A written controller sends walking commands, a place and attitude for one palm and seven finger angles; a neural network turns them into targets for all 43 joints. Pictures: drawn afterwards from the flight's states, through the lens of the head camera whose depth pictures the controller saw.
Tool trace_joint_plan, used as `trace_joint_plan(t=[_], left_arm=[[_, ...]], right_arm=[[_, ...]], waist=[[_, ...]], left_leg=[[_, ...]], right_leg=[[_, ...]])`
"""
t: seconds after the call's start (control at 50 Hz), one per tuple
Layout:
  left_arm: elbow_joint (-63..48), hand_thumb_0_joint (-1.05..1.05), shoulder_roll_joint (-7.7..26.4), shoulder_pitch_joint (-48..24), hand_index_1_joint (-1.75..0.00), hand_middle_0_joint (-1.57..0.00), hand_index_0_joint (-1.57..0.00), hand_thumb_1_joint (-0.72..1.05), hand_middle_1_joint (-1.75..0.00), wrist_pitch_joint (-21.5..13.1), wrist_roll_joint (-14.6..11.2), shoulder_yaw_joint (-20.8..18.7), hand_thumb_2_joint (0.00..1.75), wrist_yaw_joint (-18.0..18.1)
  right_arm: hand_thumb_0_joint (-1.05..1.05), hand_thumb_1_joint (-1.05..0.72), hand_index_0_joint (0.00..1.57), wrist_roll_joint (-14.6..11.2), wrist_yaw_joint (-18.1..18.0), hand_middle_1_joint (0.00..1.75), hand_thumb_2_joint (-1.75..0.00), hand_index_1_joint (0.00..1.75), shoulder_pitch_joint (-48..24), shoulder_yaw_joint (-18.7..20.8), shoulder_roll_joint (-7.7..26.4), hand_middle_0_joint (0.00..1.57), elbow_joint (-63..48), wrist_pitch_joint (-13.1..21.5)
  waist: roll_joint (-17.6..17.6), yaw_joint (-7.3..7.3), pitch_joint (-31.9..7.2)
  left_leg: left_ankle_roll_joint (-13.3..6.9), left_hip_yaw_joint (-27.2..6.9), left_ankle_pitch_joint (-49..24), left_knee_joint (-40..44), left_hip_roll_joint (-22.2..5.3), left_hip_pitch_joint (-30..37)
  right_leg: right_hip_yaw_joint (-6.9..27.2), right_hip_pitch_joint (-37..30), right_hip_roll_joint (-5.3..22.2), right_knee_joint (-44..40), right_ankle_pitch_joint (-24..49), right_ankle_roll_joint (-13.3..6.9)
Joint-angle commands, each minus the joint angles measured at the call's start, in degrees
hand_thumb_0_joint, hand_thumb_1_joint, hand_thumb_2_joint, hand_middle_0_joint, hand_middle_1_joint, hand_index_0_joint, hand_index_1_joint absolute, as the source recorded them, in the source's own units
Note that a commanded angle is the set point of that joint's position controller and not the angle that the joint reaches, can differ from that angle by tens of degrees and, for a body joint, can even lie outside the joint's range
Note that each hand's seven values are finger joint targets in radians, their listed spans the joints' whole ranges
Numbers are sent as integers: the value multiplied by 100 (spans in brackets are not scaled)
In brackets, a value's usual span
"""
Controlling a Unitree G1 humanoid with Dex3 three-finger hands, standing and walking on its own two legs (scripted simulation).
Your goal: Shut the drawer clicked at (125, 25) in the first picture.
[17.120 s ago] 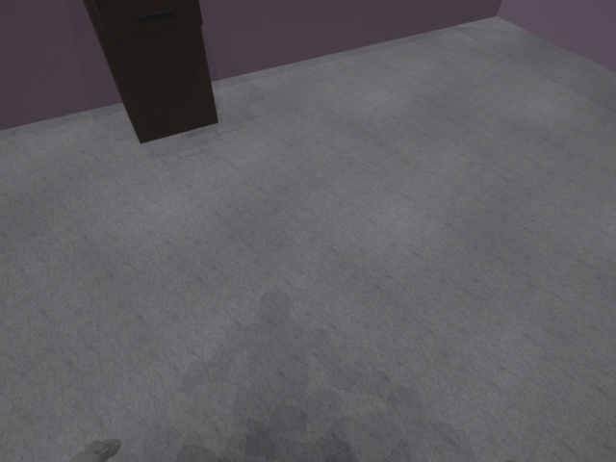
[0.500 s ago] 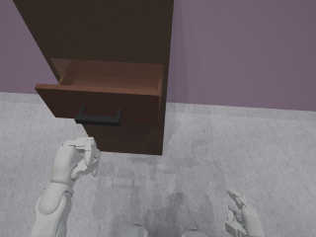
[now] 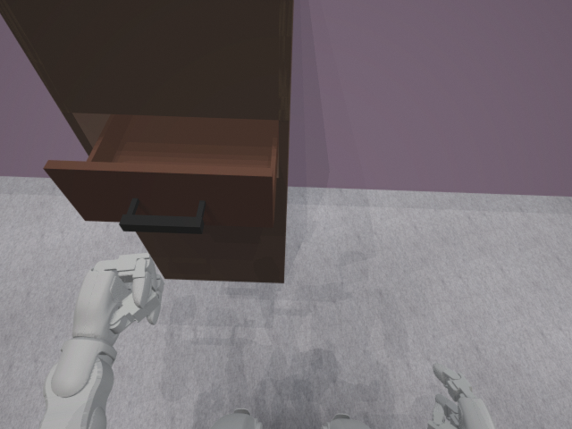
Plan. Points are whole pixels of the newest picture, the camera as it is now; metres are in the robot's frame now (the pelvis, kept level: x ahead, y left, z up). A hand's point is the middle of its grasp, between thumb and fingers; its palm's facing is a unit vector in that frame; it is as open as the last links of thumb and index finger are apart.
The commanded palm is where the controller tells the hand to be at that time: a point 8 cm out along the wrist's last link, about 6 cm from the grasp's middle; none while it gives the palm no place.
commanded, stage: bring the fist close to the handle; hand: left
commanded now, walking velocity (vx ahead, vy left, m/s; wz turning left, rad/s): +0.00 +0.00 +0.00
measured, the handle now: (165, 214) +0.47 +0.24 -0.05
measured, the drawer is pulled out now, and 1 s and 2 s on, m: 0.14 0.14 0.14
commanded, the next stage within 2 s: push the drawer shut in 1.42 s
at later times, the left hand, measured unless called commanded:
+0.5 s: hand (173, 278) +0.32 +0.18 +0.00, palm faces -0.01 -1.00 -0.03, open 3.3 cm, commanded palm +0.30 +0.24 +0.00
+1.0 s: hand (182, 264) +0.37 +0.19 -0.05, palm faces -0.02 -1.00 -0.02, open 3.3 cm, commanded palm +0.35 +0.24 -0.05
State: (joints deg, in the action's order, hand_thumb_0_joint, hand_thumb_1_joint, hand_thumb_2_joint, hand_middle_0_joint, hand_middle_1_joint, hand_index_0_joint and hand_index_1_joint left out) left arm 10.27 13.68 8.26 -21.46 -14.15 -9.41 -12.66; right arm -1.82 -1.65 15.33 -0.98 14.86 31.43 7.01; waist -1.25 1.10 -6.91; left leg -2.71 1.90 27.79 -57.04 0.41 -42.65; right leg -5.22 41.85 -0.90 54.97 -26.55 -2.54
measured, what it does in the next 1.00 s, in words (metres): lowers itself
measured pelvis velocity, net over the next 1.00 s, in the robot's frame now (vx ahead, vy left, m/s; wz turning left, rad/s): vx -0.02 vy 0.00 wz -0.02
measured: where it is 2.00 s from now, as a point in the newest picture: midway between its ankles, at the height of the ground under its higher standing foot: outside the picture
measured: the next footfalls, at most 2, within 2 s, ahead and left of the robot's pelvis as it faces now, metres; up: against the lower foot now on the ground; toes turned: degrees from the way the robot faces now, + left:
none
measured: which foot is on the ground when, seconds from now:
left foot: down 0.00-1.00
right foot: down 0.00-1.00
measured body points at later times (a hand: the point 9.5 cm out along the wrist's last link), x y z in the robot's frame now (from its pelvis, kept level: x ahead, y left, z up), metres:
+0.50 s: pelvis -0.01 -0.01 -0.03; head +0.08 -0.01 +0.41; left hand +0.32 +0.24 +0.01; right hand +0.13 -0.26 -0.13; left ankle +0.00 +0.09 -0.68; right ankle +0.00 -0.09 -0.68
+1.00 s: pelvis -0.02 +0.00 -0.07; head +0.10 +0.01 +0.37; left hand +0.37 +0.25 -0.05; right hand +0.09 -0.26 -0.18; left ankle +0.00 +0.09 -0.68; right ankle +0.00 -0.09 -0.68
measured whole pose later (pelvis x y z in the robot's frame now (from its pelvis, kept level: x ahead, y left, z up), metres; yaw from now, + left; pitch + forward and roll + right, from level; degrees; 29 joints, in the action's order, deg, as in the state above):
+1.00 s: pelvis -0.02 +0.00 -0.07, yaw -1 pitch +25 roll -2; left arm 41.7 18.2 -21.5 -28.6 -12.2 -17.2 -16.4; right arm -0.6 -0.7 13.9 -1.1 15.1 34.7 3.2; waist -0.4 3.9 -9.9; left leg -3.0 2.3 32.9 -75.5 -0.8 -67.3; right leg -5.5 66.7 -1.0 73.1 -31.1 -3.0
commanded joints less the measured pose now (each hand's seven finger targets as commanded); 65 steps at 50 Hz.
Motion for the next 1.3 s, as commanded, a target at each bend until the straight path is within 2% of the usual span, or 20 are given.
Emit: trace_joint_plan(t=[0.0, 0.06, 0.1, 0.26, 0.3, 0.36, 0.44, 0.48, 0.52, 0.56, 0.66, 0.76, 0.78, 0.82, 0.86, 0.96, 0.98, 1.04, 1.14, 1.28], left_arm=[[-1037, 0, 724, -902, -160, -140, -140, 90, -160, -325, -76, -326, 90, -39], [-608, 0, 871, -1422, -160, -140, -140, 90, -160, -361, -88, -494, 90, -43], [-475, 0, 814, -1720, -160, -140, -140, 90, -160, -448, -56, -438, 90, -103], [261, 0, 1214, -2373, -160, -140, -140, 90, -160, -615, -95, -788, 90, -338], [269, 0, 1023, -2473, -160, -140, -140, 90, -160, -658, -101, -626, 90, -399], [487, 0, 1109, -2574, -160, -140, -140, 90, -160, -667, -119, -713, 90, -394], [688, 0, 1104, -2744, -160, -140, -140, 90, -160, -730, -65, -729, 90, -337], [826, 0, 1232, -2843, -160, -140, -140, 90, -160, -774, -49, -866, 90, -296], [832, 0, 1281, -2866, -160, -140, -140, 90, -160, -837, -27, -922, 90, -284], [1064, 0, 1435, -3163, -160, -140, -140, 90, -160, -875, -10, -1009, 90, -272], [1337, 0, 1576, -3506, -160, -140, -140, 90, -160, -1023, -22, -1147, 90, -318], [1662, 0, 1495, -4079, -160, -140, -140, 90, -160, -1064, 5, -979, 90, -437], [1705, 0, 1621, -4081, -160, -140, -140, 90, -160, -1074, 30, -1112, 90, -443], [1781, 0, 1440, -4053, -160, -140, -140, 90, -160, -1072, 35, -975, 90, -454], [1998, 0, 1570, -4119, -160, -140, -140, 90, -160, -1055, 52, -1090, 90, -416], [2005, 0, 1613, -4554, -160, -140, -140, 90, -160, -1156, 140, -1083, 90, -305], [1910, 0, 1572, -4555, -160, -140, -140, 90, -160, -1200, 179, -1068, 90, -285], [1641, 0, 1469, -4405, -160, -140, -140, 90, -160, -1235, 171, -976, 90, -212], [1726, 0, 1486, -4293, -160, -140, -140, 90, -160, -1020, 207, -996, 90, -67], [1613, 0, 1404, -4598, -160, -140, -140, 90, -160, -1118, 241, -877, 90, -24]], right_arm=[[0, -90, 20, -9, -84, 30, -90, 30, -229, 295, 733, 20, -820, 309], [0, -90, 20, 16, -114, 30, -90, 30, -220, 280, 758, 20, -683, 315], [0, -90, 20, 21, -107, 30, -90, 30, -243, 271, 730, 20, -660, 322], [0, -90, 20, 39, -112, 30, -90, 30, -215, 263, 748, 20, -577, 255], [0, -90, 20, 36, -93, 30, -90, 30, -198, 270, 726, 20, -570, 258], [0, -90, 20, 48, -89, 30, -90, 30, -127, 298, 772, 20, -536, 239], [0, -90, 20, 55, -58, 30, -90, 30, -81, 319, 774, 20, -486, 179], [0, -90, 20, 78, -57, 30, -90, 30, -23, 333, 805, 20, -460, 149], [0, -90, 20, 84, -44, 30, -90, 30, -18, 349, 797, 20, -456, 113], [0, -90, 20, 96, -53, 30, -90, 30, 5, 334, 828, 20, -409, 77], [0, -90, 20, 105, -61, 30, -90, 30, 68, 342, 844, 20, -349, 13], [0, -90, 20, 106, -51, 30, -90, 30, 139, 347, 894, 20, -264, -36], [0, -90, 20, 113, -50, 30, -90, 30, 177, 364, 915, 20, -234, -55], [0, -90, 20, 117, -20, 30, -90, 30, 178, 364, 898, 20, -256, -83], [0, -90, 20, 124, -14, 30, -90, 30, 231, 377, 955, 20, -224, -123], [0, -90, 20, 151, 19, 30, -90, 30, 229, 374, 966, 20, -219, -208], [0, -90, 20, 158, 41, 30, -90, 30, 234, 385, 954, 20, -220, -223], [0, -90, 20, 161, 91, 30, -90, 30, 230, 407, 974, 20, -272, -286], [0, -90, 20, 115, 85, 30, -90, 30, 214, 400, 969, 20, -292, -410], [0, -90, 20, 137, 49, 30, -90, 30, 220, 363, 948, 20, -281, -427]], waist=[[-29, 44, -1290], [242, 119, -1136], [7, 107, -1313], [-22, 100, -1674], [-256, 90, -1845], [4, 121, -1942], [-106, 113, -2002], [126, 119, -2081], [-62, 77, -2212], [55, 141, -2085], [-9, 159, -2348], [-171, 289, -2424], [-202, 233, -2607], [-345, 218, -2650], [-72, 264, -2625], [-303, 280, -2767], [-495, 241, -2964], [-490, 203, -3214], [-128, 266, -2888], [-295, 302, -2867]], left_leg=[[154, -403, -1647, 820, -57, 671], [116, -399, -1338, 640, -37, 307], [117, -361, -1336, 531, -9, 274], [86, -316, -1383, 142, -26, -176], [98, -318, -1493, 113, -26, -43], [82, -337, -1540, -26, -48, -217], [98, -307, -1498, -118, -42, -367], [82, -317, -1520, -213, -55, -503], [91, -271, -1492, -278, -45, -593], [77, -306, -1344, -364, -57, -829], [71, -302, -1292, -550, -69, -979], [71, -368, -1277, -718, -86, -970], [85, -378, -1404, -749, -99, -876], [114, -404, -1470, -765, -96, -788], [102, -471, -1511, -849, -109, -918], [135, -521, -1518, -995, -110, -922], [160, -518, -1653, -1025, -122, -721], [222, -606, -1943, -994, -156, -404], [185, -610, -1515, -908, -148, -732], [213, -667, -1452, -885, -148, -553]], right_leg=[[303, -816, 13, -687, 1464, 118], [386, -641, 21, -657, 1210, 135], [451, -616, 57, -572, 1252, 131], [628, -588, 58, -284, 1370, 135], [607, -501, 55, -208, 1493, 121], [587, -403, 37, -78, 1554, 133], [601, -243, 59, 40, 1521, 137], [615, -230, 39, 129, 1559, 146], [654, -227, 61, 187, 1555, 143], [662, -93, 32, 259, 1357, 134], [713, 61, 17, 411, 1270, 125], [620, 543, -17, 619, 1188, 109], [603, 578, -15, 686, 1290, 103], [547, 727, -10, 750, 1287, 93], [479, 844, -45, 867, 1295, 83], [448, 1185, -45, 1068, 1186, 72], [441, 1304, -40, 1107, 1230, 71], [371, 1357, -45, 1157, 1299, 64], [372, 1274, -59, 1047, 1076, 99], [333, 1458, -75, 1053, 947, 67]])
